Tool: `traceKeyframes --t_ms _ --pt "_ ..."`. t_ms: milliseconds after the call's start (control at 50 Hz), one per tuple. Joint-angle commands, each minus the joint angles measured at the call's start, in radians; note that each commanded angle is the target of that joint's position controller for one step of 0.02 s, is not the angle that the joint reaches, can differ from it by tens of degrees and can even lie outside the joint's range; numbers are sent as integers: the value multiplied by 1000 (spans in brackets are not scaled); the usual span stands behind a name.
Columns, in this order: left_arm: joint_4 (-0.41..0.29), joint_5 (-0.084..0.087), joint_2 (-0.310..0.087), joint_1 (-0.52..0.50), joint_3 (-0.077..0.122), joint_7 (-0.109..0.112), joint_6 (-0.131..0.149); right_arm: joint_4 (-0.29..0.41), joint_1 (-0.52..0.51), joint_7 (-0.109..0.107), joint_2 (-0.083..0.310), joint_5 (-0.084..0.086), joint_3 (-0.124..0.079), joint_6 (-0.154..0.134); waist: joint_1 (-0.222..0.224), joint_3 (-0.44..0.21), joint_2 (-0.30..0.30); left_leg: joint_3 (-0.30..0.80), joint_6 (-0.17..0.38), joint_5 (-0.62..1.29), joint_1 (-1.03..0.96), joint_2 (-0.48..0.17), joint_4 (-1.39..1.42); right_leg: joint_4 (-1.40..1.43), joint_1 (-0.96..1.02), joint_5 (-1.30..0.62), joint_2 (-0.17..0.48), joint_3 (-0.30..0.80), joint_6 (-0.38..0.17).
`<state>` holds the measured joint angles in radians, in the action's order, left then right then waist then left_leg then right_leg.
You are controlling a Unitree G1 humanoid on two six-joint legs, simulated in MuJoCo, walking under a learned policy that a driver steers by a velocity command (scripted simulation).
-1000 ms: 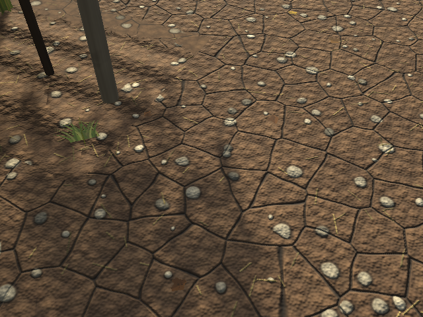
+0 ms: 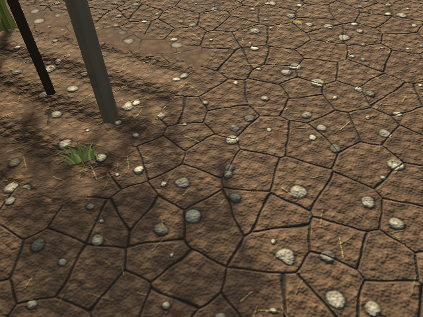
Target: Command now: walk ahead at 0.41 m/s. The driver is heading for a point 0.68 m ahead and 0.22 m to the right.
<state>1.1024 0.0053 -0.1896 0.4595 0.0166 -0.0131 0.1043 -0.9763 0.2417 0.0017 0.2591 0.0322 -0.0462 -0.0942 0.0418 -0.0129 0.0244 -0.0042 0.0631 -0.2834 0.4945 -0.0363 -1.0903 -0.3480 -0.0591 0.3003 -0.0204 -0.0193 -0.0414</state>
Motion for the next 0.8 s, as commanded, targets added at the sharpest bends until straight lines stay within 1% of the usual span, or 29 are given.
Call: traceKeyframes --t_ms 20,60,80,120,180,200,220,240,260,280,300,320,340,360,380,400,420,440,480,520,560,600,640,660,700,740,760,780,800 --pt "-26 -7 -100 80 6 13 -10 85 -126 19 31 -8 -9 -16 16 114 -120 -2 -19 103 310 -60 96 204 153 -319 231 214 -125" --pt "-43 -10 -132 68 9 27 -19 127 -228 23 -2 -9 6 -11 26 137 -104 -25 -45 169 261 -44 258 230 78 -330 215 162 -130" --pt "-50 -10 -148 67 12 33 -21 147 -278 25 -11 -8 13 -10 34 147 -108 -40 -52 211 212 -28 340 246 32 -317 207 141 -129" --pt "-50 -4 -175 87 20 38 -20 170 -336 31 2 -4 17 -8 41 160 -130 -60 -55 267 127 -4 439 274 -14 -297 214 121 -135" --pt "-44 14 -182 92 31 40 -19 199 -375 40 39 1 13 -8 17 179 -130 -31 -22 290 97 -5 524 263 49 -352 259 109 -125" --pt "-46 14 -187 83 36 39 -22 202 -366 43 55 0 8 -10 -2 166 -128 -28 -7 276 75 0 543 232 87 -426 272 100 -114" --pt "-51 12 -192 74 40 39 -26 200 -335 43 77 -2 -3 -14 -29 134 -132 -31 8 254 9 19 551 172 111 -584 278 100 -103" --pt "-58 7 -202 60 44 37 -33 185 -261 40 106 -2 -19 -16 -77 74 -148 -45 25 226 -102 48 545 72 120 -778 273 94 -91" --pt "-69 0 -195 39 42 35 -42 138 -97 32 145 2 -43 -14 -159 -24 -148 -56 49 216 -305 73 550 -110 81 -891 235 71 -69" --pt "-97 -12 -181 15 32 31 -44 94 91 20 198 0 -65 -10 -240 -152 -119 57 92 179 -607 -34 527 -367 -109 -725 190 60 -38" --pt "-116 -9 -27 149 -7 20 -29 66 216 16 298 -28 -87 -4 -182 -356 145 528 245 -74 -981 -331 620 -787 -474 -151 11 19 31" --pt "-98 20 -56 133 0 18 -5 64 193 21 215 -29 -60 -5 -184 -386 194 785 255 -188 -920 -387 814 -964 -567 246 -19 170 15" --pt "-138 52 -147 24 29 20 7 73 82 22 153 -22 -41 -12 -155 -179 152 623 188 -193 -745 -353 841 -1023 -648 190 37 166 -3" --pt "-156 55 -158 -40 35 29 8 90 -15 23 113 -19 -29 -19 -118 -77 83 464 152 -95 -574 -324 862 -996 -628 91 95 136 -13" --pt "-157 42 -145 -65 42 39 0 89 -74 29 77 -25 -20 -26 -85 -16 38 336 125 13 -432 -281 893 -942 -575 25 129 127 -14" --pt "-150 35 -122 -40 49 43 -16 82 -105 32 54 -37 -15 -33 -46 2 63 225 98 73 -345 -238 920 -893 -503 -19 160 135 -17" --pt "-145 35 -97 -19 50 41 -34 72 -112 33 41 -43 -15 -34 -26 12 80 163 90 96 -296 -213 941 -871 -460 -34 169 132 -21" --pt "-145 35 -79 -12 52 40 -48 60 -104 31 38 -43 -17 -38 -17 25 76 112 97 130 -268 -204 959 -862 -454 -40 172 124 -23" --pt "-180 29 -84 -61 60 43 -66 43 -90 24 64 -43 -23 -45 -8 63 64 48 114 178 -248 -207 991 -830 -516 -95 179 127 -17" --pt "-221 23 -103 -139 68 40 -68 33 -70 9 85 -49 -27 -43 -15 89 37 6 124 209 -275 -214 1006 -753 -605 -182 181 146 -4" --pt "-247 20 -103 -201 68 27 -56 29 -44 -6 104 -52 -30 -38 -28 94 18 -42 120 255 -321 -209 1006 -632 -645 -284 170 139 6" --pt "-277 15 -92 -279 61 8 -47 35 -40 -18 123 -50 -30 -31 -45 112 0 -113 105 350 -336 -193 994 -489 -623 -365 156 84 11" --pt "-320 2 -71 -370 48 -11 -43 35 -12 -32 143 -43 -32 -16 -75 124 -13 -172 95 509 -358 -191 948 -380 -588 -399 133 6 13" --pt "-340 -1 -68 -397 46 -20 -43 30 11 -37 153 -38 -34 -5 -86 117 -12 -185 92 580 -393 -199 910 -347 -580 -389 122 -17 12" --pt "-372 1 -85 -404 51 -36 -49 28 34 -44 174 -24 -40 19 -81 86 12 -198 78 709 -479 -222 826 -304 -563 -325 95 -43 -4" --pt "-385 1 -132 -341 70 -49 -54 46 11 -52 199 -11 -50 42 -36 27 50 -206 52 913 -534 -230 685 -284 -476 -219 38 -79 -37" --pt "-374 4 -169 -257 87 -53 -53 59 -7 -56 206 -9 -54 52 9 -20 56 -208 34 960 -536 -220 556 -253 -382 -198 3 -90 -61" --pt "-348 5 -223 -134 114 -45 -49 74 -27 -55 199 -7 -52 58 73 -85 27 -221 -4 877 -491 -175 364 -150 -213 -298 -34 -83 -93" --pt "-345 1 -308 -74 139 -18 -53 93 20 -46 157 -33 -36 50 79 -166 -113 -224 -69 481 -285 -106 75 -143 36 -664 91 99 -147"
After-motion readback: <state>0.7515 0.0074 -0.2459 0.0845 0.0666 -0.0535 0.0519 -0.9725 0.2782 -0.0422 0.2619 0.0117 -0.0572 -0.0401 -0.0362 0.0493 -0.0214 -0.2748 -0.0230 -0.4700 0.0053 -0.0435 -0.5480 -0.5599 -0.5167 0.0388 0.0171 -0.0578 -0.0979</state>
